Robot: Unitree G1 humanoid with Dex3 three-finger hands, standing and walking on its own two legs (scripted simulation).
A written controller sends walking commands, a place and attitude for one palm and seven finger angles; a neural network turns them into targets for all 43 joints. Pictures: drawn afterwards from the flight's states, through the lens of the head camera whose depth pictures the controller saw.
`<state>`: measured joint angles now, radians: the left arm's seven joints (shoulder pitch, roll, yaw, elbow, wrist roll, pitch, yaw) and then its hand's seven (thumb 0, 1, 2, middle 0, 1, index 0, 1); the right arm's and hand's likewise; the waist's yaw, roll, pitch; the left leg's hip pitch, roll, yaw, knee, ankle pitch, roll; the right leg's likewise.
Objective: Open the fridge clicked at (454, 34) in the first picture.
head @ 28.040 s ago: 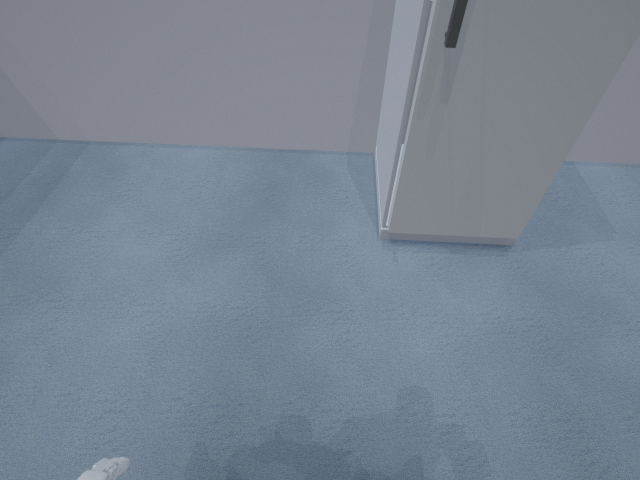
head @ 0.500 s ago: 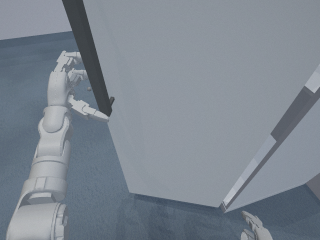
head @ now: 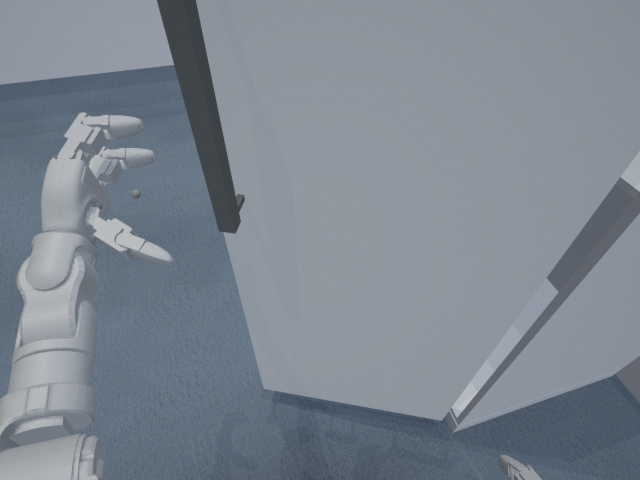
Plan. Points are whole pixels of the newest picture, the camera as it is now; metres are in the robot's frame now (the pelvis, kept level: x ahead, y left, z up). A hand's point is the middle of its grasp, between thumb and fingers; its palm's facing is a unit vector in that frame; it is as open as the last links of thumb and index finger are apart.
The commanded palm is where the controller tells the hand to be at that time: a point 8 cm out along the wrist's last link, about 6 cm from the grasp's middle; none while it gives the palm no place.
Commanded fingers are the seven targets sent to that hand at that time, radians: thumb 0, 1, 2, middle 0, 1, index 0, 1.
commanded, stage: slip the hand off the handle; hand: left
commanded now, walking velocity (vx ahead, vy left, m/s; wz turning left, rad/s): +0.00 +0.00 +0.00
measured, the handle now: (209, 96) +0.45 +0.16 +0.27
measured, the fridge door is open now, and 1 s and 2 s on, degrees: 63 63 63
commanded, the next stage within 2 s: draw the hand back to the body in 0.56 s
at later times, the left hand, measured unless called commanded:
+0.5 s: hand (125, 259) +0.28 +0.21 +0.19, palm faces +0.14 -0.98 -0.13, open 14.7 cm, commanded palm +0.25 +0.25 +0.19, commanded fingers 0.00 -0.55 0.20 -0.25 -1.15 -0.25 -1.15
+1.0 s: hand (106, 274) +0.26 +0.22 +0.19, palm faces +0.21 -0.98 +0.00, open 14.7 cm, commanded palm +0.21 +0.26 +0.19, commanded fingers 0.00 -0.55 0.20 -0.25 -1.15 -0.25 -1.15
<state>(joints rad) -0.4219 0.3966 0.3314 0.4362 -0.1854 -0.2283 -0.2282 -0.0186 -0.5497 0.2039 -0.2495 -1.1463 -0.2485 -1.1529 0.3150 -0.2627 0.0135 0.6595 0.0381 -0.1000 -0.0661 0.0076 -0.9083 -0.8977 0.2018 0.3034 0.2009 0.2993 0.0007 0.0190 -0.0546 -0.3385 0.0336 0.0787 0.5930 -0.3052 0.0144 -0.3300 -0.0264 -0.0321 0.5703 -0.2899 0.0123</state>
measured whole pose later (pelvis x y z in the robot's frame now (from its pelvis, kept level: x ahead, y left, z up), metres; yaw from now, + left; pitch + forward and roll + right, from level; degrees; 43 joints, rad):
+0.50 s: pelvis -0.01 -0.01 +0.00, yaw +1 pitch -1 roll +0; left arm -0.13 0.30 0.24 0.06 -0.20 -0.12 -0.18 -0.02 -0.55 0.20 -0.25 -1.15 -0.25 -1.15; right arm 0.20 -0.23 0.06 0.63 0.03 -0.17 -0.07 0.01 -0.91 -0.90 0.20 0.30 0.20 0.30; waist 0.05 0.03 -0.04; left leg -0.27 0.03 0.05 0.58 -0.28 0.01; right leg -0.26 -0.03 -0.06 0.56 -0.28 0.01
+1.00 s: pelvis +0.00 -0.02 +0.01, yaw +2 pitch -3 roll +0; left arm -0.01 0.30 0.34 -0.14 -0.32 0.29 -0.16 -0.02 -0.55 0.20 -0.25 -1.15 -0.25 -1.15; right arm 0.19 -0.25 0.07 0.64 0.06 -0.19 -0.09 0.01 -0.91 -0.90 0.20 0.30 0.20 0.30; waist 0.07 0.05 -0.07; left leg -0.18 0.03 0.05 0.50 -0.27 -0.01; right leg -0.17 -0.02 -0.07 0.50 -0.28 -0.01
